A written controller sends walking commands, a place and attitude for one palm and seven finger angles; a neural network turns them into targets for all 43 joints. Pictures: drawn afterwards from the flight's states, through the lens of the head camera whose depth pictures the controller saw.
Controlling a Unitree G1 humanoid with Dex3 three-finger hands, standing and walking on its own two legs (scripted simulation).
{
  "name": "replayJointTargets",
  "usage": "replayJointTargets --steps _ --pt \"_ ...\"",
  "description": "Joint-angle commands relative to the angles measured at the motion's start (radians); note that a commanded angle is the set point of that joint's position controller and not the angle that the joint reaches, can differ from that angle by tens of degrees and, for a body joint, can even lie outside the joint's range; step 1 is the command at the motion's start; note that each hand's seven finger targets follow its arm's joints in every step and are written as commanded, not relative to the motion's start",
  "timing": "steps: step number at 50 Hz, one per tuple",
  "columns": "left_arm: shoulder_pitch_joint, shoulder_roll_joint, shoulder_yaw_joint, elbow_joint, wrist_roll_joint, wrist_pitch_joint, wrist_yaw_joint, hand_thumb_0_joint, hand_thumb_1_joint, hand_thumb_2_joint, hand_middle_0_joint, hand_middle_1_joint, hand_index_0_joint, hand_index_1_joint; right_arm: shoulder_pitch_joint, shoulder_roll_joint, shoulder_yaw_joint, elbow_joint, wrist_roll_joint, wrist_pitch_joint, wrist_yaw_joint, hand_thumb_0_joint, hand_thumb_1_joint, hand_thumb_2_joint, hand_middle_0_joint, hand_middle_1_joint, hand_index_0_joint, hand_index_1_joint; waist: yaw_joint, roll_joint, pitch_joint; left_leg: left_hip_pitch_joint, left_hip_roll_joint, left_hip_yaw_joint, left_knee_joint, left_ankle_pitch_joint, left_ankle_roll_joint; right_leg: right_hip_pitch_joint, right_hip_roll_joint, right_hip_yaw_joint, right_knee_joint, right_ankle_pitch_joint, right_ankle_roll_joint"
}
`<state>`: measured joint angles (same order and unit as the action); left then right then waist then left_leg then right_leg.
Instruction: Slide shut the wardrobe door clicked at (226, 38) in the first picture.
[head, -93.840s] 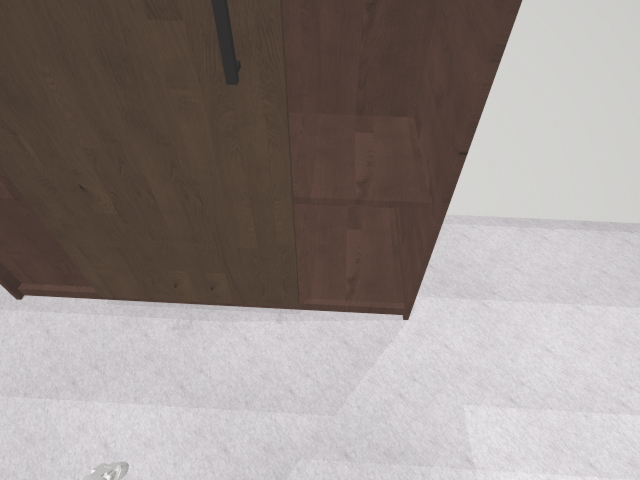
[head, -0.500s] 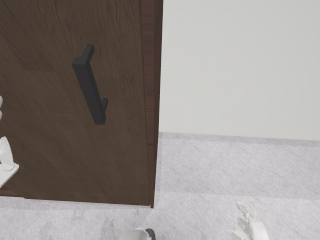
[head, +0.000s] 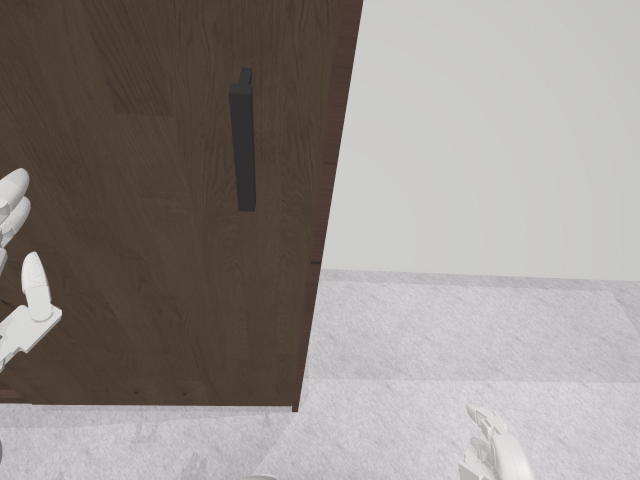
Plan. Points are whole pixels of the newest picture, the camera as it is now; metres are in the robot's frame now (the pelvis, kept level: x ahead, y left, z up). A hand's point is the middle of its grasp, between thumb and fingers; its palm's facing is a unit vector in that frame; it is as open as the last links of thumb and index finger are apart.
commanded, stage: stop stepping back and stand still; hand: left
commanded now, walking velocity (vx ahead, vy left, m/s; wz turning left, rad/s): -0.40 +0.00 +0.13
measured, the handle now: (246, 143) +0.41 +0.15 +0.22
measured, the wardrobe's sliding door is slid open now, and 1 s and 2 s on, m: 0.00 0.00 0.00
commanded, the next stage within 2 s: let the arm hang, fingers relaxed in 1.10 s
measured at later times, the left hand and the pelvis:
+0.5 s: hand out of the picture +0.07 +0.33 +0.16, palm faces +0.52 -0.81 -0.26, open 7.4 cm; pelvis -0.13 +0.05 -0.01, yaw +2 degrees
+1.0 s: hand out of the picture +0.01 +0.36 +0.18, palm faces +0.49 -0.78 -0.38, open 7.5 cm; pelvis -0.18 +0.08 +0.00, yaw +4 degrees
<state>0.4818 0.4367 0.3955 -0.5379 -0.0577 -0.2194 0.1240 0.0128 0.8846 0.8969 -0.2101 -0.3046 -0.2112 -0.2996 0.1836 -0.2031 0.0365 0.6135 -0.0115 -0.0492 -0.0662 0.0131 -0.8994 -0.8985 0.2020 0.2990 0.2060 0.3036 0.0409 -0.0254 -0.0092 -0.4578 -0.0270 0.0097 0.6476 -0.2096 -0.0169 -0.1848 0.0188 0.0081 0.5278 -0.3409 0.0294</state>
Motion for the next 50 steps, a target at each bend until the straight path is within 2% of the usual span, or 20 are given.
replayJointTargets --steps 1,3,11,14,16,20,22,23,25,28,30,31,32,33,36,40,41,43,45,50 --pt "-0.134 0.215 0.152 -0.254 -0.011 -0.059 0.020 0.000 0.900 0.900 -0.200 -0.300 -0.200 -0.300 -0.100 -0.147 -0.065 -0.176 0.009 -0.073 -0.018 0.000 -0.900 -0.900 0.200 0.300 0.200 0.300 -0.009 0.297 -0.146 0.278 0.276 -0.310 -0.353 0.600 0.112 -0.118 0.037 0.034 0.260 -0.137 -0.039" --pt "0.027 0.236 0.200 -0.266 -0.032 -0.068 0.014 0.000 0.900 0.900 -0.200 -0.300 -0.200 -0.300 -0.079 -0.157 -0.079 -0.186 -0.019 -0.099 -0.004 0.000 -0.900 -0.900 0.200 0.300 0.200 0.300 0.002 0.278 -0.239 0.195 0.333 -0.468 -0.469 0.121 0.117 -0.077 0.073 0.081 0.424 -0.258 -0.040" --pt "0.170 0.189 0.185 -0.258 -0.016 -0.010 0.030 0.000 0.900 0.900 -0.200 -0.300 -0.200 -0.300 -0.009 -0.131 -0.080 -0.166 -0.013 -0.071 0.007 0.000 -0.900 -0.900 0.200 0.300 0.200 0.300 -0.017 0.279 -0.150 0.081 0.083 -0.110 -0.493 -0.311 -0.069 0.193 0.116 -0.112 -0.192 -0.143 -0.094" --pt "0.034 0.211 0.179 -0.301 -0.028 0.007 0.033 0.000 0.900 0.900 -0.200 -0.300 -0.200 -0.300 0.001 -0.139 -0.087 -0.142 -0.013 -0.051 -0.004 0.000 -0.900 -0.900 0.200 0.300 0.200 0.300 -0.059 -0.082 -0.108 0.309 -0.008 -0.038 0.325 -0.071 -0.018 -0.305 -0.306 0.185 -0.368 -0.069 -0.260" --pt "-0.093 0.141 0.123 -0.148 -0.017 0.035 0.032 0.000 0.900 0.900 -0.200 -0.300 -0.200 -0.300 -0.015 -0.143 -0.099 -0.123 0.019 -0.064 -0.013 0.000 -0.900 -0.900 0.200 0.300 0.200 0.300 -0.078 -0.216 0.013 0.149 0.055 -0.139 0.454 -0.173 0.000 -0.385 -0.334 0.197 -0.338 -0.289 -0.246" --pt "-0.244 0.128 0.055 -0.095 0.027 0.029 0.046 0.000 0.900 0.900 -0.200 -0.300 -0.200 -0.300 -0.053 -0.151 -0.080 -0.106 0.013 -0.064 -0.036 0.000 -0.900 -0.900 0.200 0.300 0.200 0.300 -0.085 0.109 0.116 0.240 0.060 -0.033 -0.074 -0.221 0.047 -0.359 -0.178 0.042 -0.055 -0.323 -0.149" --pt "-0.260 0.144 0.071 -0.230 0.028 -0.014 0.057 0.000 0.900 0.900 -0.200 -0.300 -0.200 -0.300 -0.037 -0.165 -0.071 -0.138 0.008 -0.096 -0.027 0.000 -0.900 -0.900 0.200 0.300 0.200 0.300 -0.072 0.521 0.095 0.208 0.309 -0.611 -0.520 -0.603 0.164 -0.399 0.060 -0.078 0.404 -0.280 -0.053" --pt "-0.234 0.233 0.141 -0.253 0.021 -0.042 0.050 0.000 0.900 0.900 -0.200 -0.300 -0.200 -0.300 -0.038 -0.128 -0.062 -0.131 0.004 -0.106 -0.021 0.000 -0.900 -0.900 0.200 0.300 0.200 0.300 -0.061 0.394 0.061 0.107 0.347 -0.714 -0.604 -0.722 0.168 -0.325 0.055 -0.005 0.543 -0.226 -0.063" --pt "-0.084 0.203 0.154 -0.290 0.015 -0.033 0.030 0.000 0.900 0.900 -0.200 -0.300 -0.200 -0.300 -0.071 -0.114 -0.070 -0.116 -0.005 -0.111 0.011 0.000 -0.900 -0.900 0.200 0.300 0.200 0.300 -0.037 0.198 -0.008 -0.003 0.292 -0.551 -0.587 -0.640 0.111 -0.183 0.048 -0.005 0.551 -0.120 -0.064" --pt "0.068 0.166 0.153 -0.294 0.018 -0.037 0.034 0.000 0.900 0.900 -0.200 -0.300 -0.200 -0.300 -0.078 -0.115 -0.069 -0.129 -0.006 -0.107 0.028 0.000 -0.900 -0.900 0.200 0.300 0.200 0.300 -0.023 0.351 -0.053 -0.146 0.204 -0.242 -0.518 -0.544 0.098 0.112 0.073 -0.116 0.247 -0.143 -0.080" --pt "0.103 0.156 0.158 -0.203 0.029 -0.021 0.038 0.000 0.900 0.900 -0.200 -0.300 -0.200 -0.300 -0.055 -0.109 -0.067 -0.124 -0.013 -0.083 0.021 0.000 -0.900 -0.900 0.200 0.300 0.200 0.300 -0.010 0.264 -0.045 -0.249 0.158 -0.170 -0.336 -0.479 0.064 0.295 0.065 -0.090 -0.006 -0.170 -0.106" --pt "0.088 0.147 0.151 -0.168 0.035 -0.010 0.032 0.000 0.900 0.900 -0.200 -0.300 -0.200 -0.300 -0.028 -0.101 -0.074 -0.115 -0.009 -0.068 0.020 0.000 -0.900 -0.900 0.200 0.300 0.200 0.300 -0.011 0.077 -0.028 -0.227 0.070 -0.055 -0.075 -0.376 0.046 0.249 -0.004 -0.010 -0.181 -0.149 -0.125" --pt "0.029 0.165 0.160 -0.153 0.035 -0.007 0.026 0.000 0.900 0.900 -0.200 -0.300 -0.200 -0.300 -0.030 -0.105 -0.093 -0.115 0.003 -0.049 0.019 0.000 -0.900 -0.900 0.200 0.300 0.200 0.300 -0.027 -0.215 -0.012 -0.233 -0.014 0.030 0.371 -0.280 0.024 0.083 -0.245 0.367 -0.351 -0.249 -0.220" --pt "-0.027 0.146 0.164 -0.133 0.013 -0.013 0.030 0.000 0.900 0.900 -0.200 -0.300 -0.200 -0.300 -0.022 -0.129 -0.098 -0.115 0.002 -0.053 0.008 0.000 -0.900 -0.900 0.200 0.300 0.200 0.300 -0.049 -0.194 0.024 -0.271 0.001 -0.021 0.606 -0.239 0.012 -0.037 -0.381 0.521 -0.419 -0.223 -0.308" --pt "-0.115 0.131 0.133 -0.051 0.021 -0.017 0.039 0.000 0.900 0.900 -0.200 -0.300 -0.200 -0.300 -0.023 -0.106 -0.085 -0.095 0.000 -0.072 -0.007 0.000 -0.900 -0.900 0.200 0.300 0.200 0.300 -0.076 -0.081 0.054 -0.099 0.103 -0.039 0.454 -0.183 0.034 -0.268 -0.316 0.363 -0.368 -0.510 -0.244" --pt "-0.180 0.112 0.073 -0.131 0.031 -0.027 0.059 0.000 0.900 0.900 -0.200 -0.300 -0.200 -0.300 -0.035 -0.104 -0.069 -0.097 -0.002 -0.105 -0.041 0.000 -0.900 -0.900 0.200 0.300 0.200 0.300 -0.061 0.004 -0.009 0.249 0.037 0.109 -0.114 -0.145 0.052 -0.204 -0.188 0.092 -0.133 -0.271 -0.183" --pt "-0.201 0.108 0.063 -0.176 0.025 -0.034 0.061 0.000 0.900 0.900 -0.200 -0.300 -0.200 -0.300 -0.024 -0.125 -0.077 -0.107 0.001 -0.120 -0.042 0.000 -0.900 -0.900 0.200 0.300 0.200 0.300 -0.066 0.106 -0.029 0.320 0.069 0.033 -0.225 -0.166 0.063 -0.208 -0.135 0.029 0.021 -0.192 -0.137" --pt "-0.199 0.140 0.090 -0.236 0.024 -0.055 0.064 0.000 0.900 0.900 -0.200 -0.300 -0.200 -0.300 -0.033 -0.139 -0.081 -0.145 0.011 -0.127 -0.033 0.000 -0.900 -0.900 0.200 0.300 0.200 0.300 -0.058 0.317 -0.009 0.385 0.378 -0.510 -0.419 -0.177 0.201 -0.403 0.022 -0.081 0.380 -0.223 -0.038" --pt "-0.140 0.176 0.138 -0.242 0.021 -0.054 0.042 0.000 0.900 0.900 -0.200 -0.300 -0.200 -0.300 -0.053 -0.118 -0.086 -0.121 0.005 -0.128 -0.004 0.000 -0.900 -0.900 0.200 0.300 0.200 0.300 -0.064 0.236 0.029 0.171 0.383 -0.563 -0.517 -0.507 0.227 -0.348 -0.025 0.026 0.522 -0.150 -0.040" --pt "0.054 0.154 0.166 -0.240 0.028 -0.051 0.046 0.000 0.900 0.900 -0.200 -0.300 -0.200 -0.300 -0.047 -0.112 -0.077 -0.136 0.002 -0.102 0.024 0.000 -0.900 -0.900 0.200 0.300 0.200 0.300 -0.033 0.314 -0.016 -0.087 0.250 -0.147 -0.399 -0.490 0.113 0.099 0.023 -0.123 0.117 -0.083 -0.058"
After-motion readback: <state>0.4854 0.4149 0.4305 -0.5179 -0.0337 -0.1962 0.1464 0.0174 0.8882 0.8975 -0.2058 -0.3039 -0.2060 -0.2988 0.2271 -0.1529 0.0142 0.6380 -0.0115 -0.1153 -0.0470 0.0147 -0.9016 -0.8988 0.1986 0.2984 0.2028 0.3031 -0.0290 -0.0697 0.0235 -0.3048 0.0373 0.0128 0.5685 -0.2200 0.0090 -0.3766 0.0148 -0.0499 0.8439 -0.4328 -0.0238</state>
